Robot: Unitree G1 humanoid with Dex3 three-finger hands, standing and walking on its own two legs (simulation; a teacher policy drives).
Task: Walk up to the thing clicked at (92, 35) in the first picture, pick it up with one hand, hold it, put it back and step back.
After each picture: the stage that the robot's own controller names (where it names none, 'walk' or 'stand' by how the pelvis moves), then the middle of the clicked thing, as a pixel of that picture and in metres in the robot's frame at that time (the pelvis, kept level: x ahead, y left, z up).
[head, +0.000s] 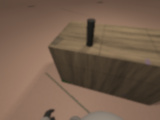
stand; (90, 34) +0.74 +0.06 +0.11
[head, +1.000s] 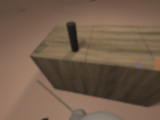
walk; (73, 38) +0.61 +0.21 +0.13
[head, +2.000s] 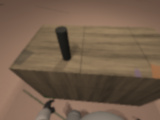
stand; (64, 46) +0.48 +0.22 +0.13
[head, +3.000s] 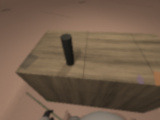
stand; (68, 51) +0.47 +0.21 +0.11
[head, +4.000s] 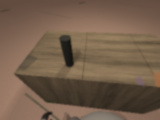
stand; (67, 53) +0.46 +0.21 +0.11
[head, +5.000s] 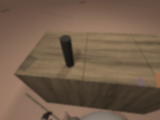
stand; (68, 53) +0.45 +0.20 +0.11
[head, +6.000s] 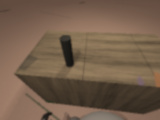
stand; (68, 53) +0.46 +0.21 +0.11
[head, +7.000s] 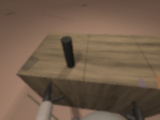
rise first; (69, 54) +0.45 +0.21 +0.11
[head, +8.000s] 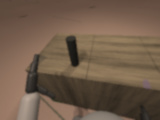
go down; (73, 52) +0.47 +0.21 +0.11
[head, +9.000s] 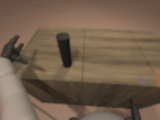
go down; (65, 52) +0.44 +0.19 +0.12
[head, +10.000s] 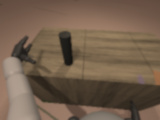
approach; (67, 50) +0.46 +0.19 +0.13
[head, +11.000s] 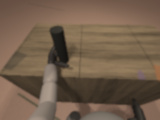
close; (61, 47) +0.45 +0.21 +0.15
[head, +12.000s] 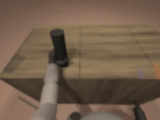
lift; (61, 51) +0.43 +0.20 +0.16
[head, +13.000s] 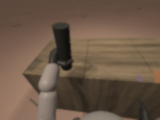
lift; (64, 50) +0.32 +0.17 +0.29
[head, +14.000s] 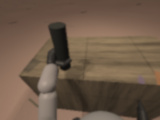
hold; (62, 50) +0.33 +0.18 +0.27
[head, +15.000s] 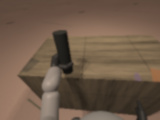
hold; (64, 54) +0.35 +0.18 +0.23
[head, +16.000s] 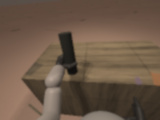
hold; (69, 54) +0.35 +0.16 +0.24
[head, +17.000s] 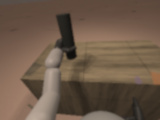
crouch; (68, 38) +0.40 +0.16 +0.32
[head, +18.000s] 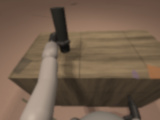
lower; (61, 32) +0.49 +0.18 +0.27
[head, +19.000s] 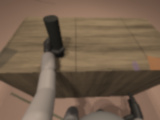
lower; (56, 39) +0.49 +0.21 +0.17
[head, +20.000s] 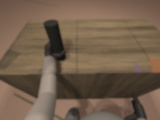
lower; (56, 43) +0.47 +0.21 +0.16
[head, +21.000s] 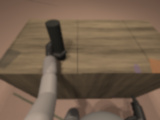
lower; (57, 43) +0.47 +0.21 +0.16
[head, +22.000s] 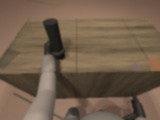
loosen; (56, 42) +0.48 +0.21 +0.16
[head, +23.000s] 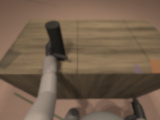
withdraw; (57, 44) +0.47 +0.21 +0.16
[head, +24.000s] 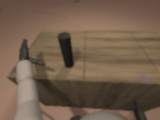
sink last; (67, 52) +0.44 +0.19 +0.14
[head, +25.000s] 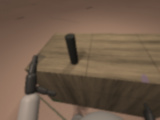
stand; (72, 50) +0.49 +0.21 +0.13
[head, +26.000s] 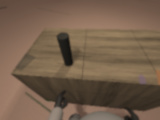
stand; (66, 51) +0.45 +0.21 +0.12
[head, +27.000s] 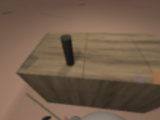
stand; (68, 52) +0.47 +0.21 +0.11
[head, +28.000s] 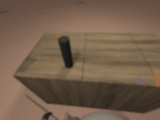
stand; (66, 54) +0.45 +0.21 +0.11
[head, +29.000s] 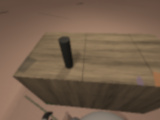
stand; (67, 54) +0.44 +0.21 +0.11
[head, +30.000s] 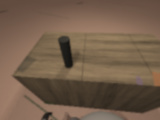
stand; (66, 54) +0.45 +0.21 +0.11
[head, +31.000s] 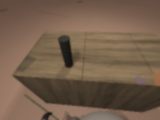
stand; (66, 53) +0.45 +0.21 +0.11
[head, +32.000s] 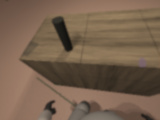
walk; (64, 36) +0.54 +0.24 +0.13
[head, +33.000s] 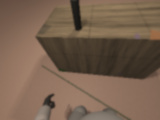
walk; (76, 16) +0.81 +0.18 +0.14
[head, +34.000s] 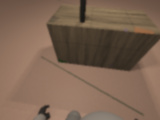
stand; (82, 10) +1.08 +0.19 +0.13
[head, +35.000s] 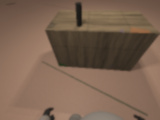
stand; (78, 15) +1.07 +0.22 +0.11
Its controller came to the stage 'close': yes
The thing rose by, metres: 0.22
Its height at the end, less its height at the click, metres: +0.00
